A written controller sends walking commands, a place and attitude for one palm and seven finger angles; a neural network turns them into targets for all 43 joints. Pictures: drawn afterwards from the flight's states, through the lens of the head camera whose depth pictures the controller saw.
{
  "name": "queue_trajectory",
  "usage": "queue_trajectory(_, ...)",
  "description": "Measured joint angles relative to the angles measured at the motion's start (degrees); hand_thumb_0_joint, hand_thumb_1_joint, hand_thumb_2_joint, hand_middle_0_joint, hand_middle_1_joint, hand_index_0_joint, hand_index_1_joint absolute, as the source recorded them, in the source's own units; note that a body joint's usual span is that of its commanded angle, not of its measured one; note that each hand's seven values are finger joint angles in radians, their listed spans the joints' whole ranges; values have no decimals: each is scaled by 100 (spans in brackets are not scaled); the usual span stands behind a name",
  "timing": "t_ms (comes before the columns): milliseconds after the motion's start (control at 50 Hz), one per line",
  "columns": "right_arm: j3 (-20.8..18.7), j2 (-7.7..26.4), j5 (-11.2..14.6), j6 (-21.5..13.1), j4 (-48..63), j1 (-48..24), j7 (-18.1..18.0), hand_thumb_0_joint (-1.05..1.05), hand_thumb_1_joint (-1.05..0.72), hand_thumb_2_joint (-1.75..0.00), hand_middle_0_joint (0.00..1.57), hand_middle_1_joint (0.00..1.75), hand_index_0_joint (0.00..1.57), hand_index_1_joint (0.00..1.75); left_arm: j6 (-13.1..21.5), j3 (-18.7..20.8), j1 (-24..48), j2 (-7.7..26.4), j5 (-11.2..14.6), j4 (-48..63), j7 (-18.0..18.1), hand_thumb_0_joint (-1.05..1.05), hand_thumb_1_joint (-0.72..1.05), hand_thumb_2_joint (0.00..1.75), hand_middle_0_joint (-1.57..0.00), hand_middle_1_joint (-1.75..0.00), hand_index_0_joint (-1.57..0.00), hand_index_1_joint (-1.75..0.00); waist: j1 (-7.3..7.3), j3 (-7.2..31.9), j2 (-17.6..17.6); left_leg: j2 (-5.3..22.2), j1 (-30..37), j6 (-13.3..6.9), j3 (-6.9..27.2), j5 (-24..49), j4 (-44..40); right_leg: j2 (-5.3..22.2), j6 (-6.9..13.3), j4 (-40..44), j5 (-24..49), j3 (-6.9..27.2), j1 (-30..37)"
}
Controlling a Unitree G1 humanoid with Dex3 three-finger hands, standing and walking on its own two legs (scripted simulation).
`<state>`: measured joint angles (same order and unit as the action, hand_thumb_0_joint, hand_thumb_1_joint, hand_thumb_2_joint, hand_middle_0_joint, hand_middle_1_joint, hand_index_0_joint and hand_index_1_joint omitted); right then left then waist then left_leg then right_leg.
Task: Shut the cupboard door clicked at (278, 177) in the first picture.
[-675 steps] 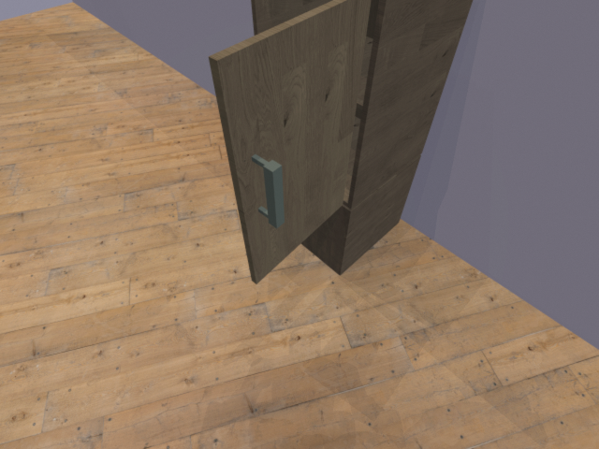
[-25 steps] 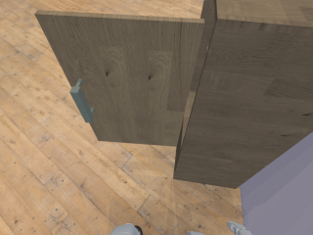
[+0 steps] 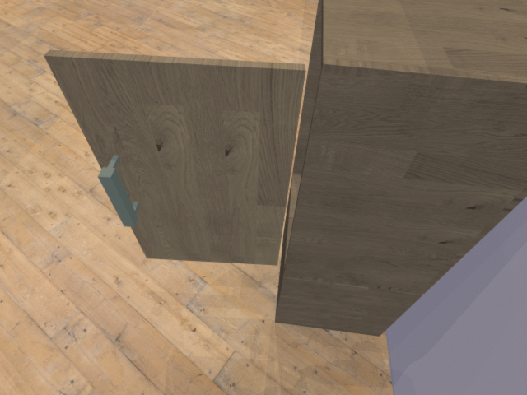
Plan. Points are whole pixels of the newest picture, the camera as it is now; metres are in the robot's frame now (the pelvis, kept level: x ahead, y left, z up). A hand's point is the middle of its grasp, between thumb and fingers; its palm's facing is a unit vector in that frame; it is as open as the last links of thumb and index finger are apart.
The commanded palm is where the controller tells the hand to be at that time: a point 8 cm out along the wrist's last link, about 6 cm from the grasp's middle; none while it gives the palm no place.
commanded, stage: come to a stop and stand still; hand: left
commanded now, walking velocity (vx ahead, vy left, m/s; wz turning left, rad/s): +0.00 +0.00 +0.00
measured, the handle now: (123, 192) +0.47 +0.31 -0.02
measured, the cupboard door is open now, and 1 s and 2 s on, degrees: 95 95 95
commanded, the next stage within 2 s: look again from close up in 0.02 s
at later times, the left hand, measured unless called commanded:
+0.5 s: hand out of the picture +0.02 +0.20 -0.17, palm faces +0.00 -0.97 -0.23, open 7.4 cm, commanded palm none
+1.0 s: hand out of the picture +0.03 +0.22 -0.18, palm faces +0.03 -0.97 -0.24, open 7.4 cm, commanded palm none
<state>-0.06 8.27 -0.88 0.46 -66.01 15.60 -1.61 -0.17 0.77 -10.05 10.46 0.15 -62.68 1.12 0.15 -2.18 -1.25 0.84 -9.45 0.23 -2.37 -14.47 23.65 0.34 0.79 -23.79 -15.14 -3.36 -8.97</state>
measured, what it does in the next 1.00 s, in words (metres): stands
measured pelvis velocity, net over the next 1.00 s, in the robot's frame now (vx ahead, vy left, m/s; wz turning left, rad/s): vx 0.00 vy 0.02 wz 0.00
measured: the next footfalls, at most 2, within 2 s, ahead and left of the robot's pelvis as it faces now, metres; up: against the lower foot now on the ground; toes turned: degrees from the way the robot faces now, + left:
left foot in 1.64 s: +0.06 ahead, +0.22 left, +0.00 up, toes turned +1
right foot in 1.92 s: +0.05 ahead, +0.04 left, +0.00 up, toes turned -4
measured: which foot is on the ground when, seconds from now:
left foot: down 0.00-1.00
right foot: down 0.00-1.00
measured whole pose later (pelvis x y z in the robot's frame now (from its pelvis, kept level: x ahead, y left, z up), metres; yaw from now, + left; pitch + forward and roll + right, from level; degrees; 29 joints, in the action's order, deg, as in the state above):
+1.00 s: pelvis +0.00 +0.02 -0.01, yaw +0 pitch +0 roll +1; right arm 0.2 11.4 -0.9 1.0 -60.4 12.8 -0.9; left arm -0.3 0.6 -14.1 11.2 -0.7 -59.6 2.1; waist -1.2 -3.3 -0.8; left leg -1.7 -11.2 -1.7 -3.7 -18.0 29.3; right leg 3.2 -1.0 -31.3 -19.4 -2.0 -11.8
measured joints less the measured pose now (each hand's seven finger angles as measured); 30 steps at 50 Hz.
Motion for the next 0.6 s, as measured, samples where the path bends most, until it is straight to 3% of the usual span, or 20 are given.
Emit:
queue_trajectory(60,22,-82,5,-31,-28,16,2,1,-90,-90,20,30,20,30,20,-11,-60,-5,0,-79,6,0,92,90,-20,-30,-20,-30,10,18,23,0,83,7,-6,43,-120,-5,5,103,36,4,73)
queue_trajectory(120,26,-2,-7,-37,195,6,35,1,-91,-90,20,30,20,30,142,-87,-206,-90,-43,-4,131,1,92,90,-20,-30,-20,-30,33,-18,195,70,-178,-8,-19,-148,295,-60,2,-78,-14,17,-92)
queue_trajectory(260,78,187,-15,-158,570,83,38,2,-92,-90,20,30,20,30,132,-155,-453,-125,-42,87,88,1,91,90,-20,-30,-20,-30,58,-32,339,-82,-195,-120,-87,-348,572,109,-80,-613,-340,90,-234)
queue_trajectory(600,154,270,9,-193,417,-259,50,1,-91,-90,20,30,20,30,92,-177,-447,-12,-42,69,57,1,91,90,-20,-30,-20,-30,-81,-47,153,-159,89,-152,-162,-208,200,171,-125,-422,-273,165,-54)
